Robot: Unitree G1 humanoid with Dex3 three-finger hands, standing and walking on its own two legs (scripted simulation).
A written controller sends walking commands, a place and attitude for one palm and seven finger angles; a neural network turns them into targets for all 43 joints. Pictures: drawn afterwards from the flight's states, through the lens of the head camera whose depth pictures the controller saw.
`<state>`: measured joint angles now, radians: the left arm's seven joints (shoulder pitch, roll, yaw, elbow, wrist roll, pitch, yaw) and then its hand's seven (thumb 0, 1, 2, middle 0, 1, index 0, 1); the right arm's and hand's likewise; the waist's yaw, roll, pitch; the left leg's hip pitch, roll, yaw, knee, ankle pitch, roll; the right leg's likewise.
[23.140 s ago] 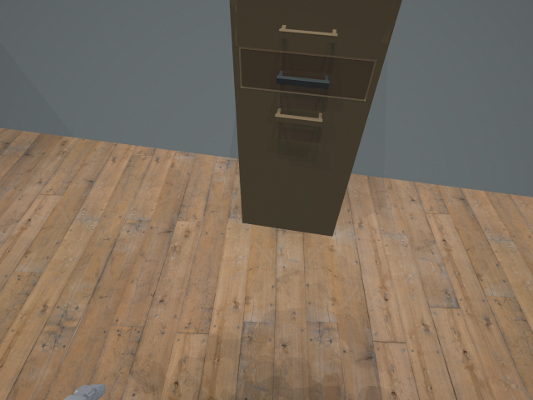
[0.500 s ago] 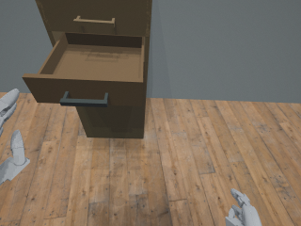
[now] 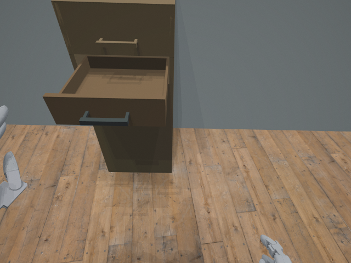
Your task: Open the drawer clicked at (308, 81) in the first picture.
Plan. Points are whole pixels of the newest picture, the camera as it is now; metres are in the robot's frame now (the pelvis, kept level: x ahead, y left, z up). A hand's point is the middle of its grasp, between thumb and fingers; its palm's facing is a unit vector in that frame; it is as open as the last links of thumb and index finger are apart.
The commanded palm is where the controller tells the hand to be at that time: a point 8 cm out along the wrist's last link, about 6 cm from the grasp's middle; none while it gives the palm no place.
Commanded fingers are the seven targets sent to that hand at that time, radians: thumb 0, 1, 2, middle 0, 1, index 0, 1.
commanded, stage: stop stepping back and stand still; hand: left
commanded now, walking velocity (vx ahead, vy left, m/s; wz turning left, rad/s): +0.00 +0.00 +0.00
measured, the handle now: (105, 118) +0.55 +0.25 +0.02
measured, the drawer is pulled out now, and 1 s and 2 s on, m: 0.30 0.30 0.30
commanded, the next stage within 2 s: let the arm hang, fingers relaxed in 0.04 s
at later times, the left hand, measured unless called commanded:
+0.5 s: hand out of the picture -0.01 +0.17 -0.17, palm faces +0.05 -0.98 -0.19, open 7.1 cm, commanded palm none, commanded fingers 0.00 0.90 0.90 -0.20 -0.30 -0.20 -0.30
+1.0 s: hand out of the picture +0.01 +0.21 -0.15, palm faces +0.05 -0.96 -0.26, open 7.4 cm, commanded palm none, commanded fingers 0.00 0.90 0.90 -0.20 -0.30 -0.20 -0.30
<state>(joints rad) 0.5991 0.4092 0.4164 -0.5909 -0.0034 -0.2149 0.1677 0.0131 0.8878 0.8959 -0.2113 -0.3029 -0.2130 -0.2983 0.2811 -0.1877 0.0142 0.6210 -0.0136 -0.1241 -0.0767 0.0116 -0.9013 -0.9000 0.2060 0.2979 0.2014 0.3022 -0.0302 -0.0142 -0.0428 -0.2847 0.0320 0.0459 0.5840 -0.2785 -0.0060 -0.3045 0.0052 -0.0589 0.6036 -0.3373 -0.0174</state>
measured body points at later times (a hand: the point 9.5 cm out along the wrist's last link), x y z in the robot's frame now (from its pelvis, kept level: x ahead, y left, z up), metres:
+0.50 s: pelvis -0.01 -0.01 +0.00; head +0.01 +0.00 +0.45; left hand -0.01 +0.22 -0.15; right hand +0.04 -0.26 -0.14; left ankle -0.01 +0.12 -0.73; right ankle +0.02 -0.09 -0.73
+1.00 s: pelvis -0.01 +0.01 +0.02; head +0.00 +0.00 +0.47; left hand +0.01 +0.26 -0.13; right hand -0.01 -0.21 -0.15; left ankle -0.01 +0.12 -0.73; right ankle +0.02 -0.09 -0.73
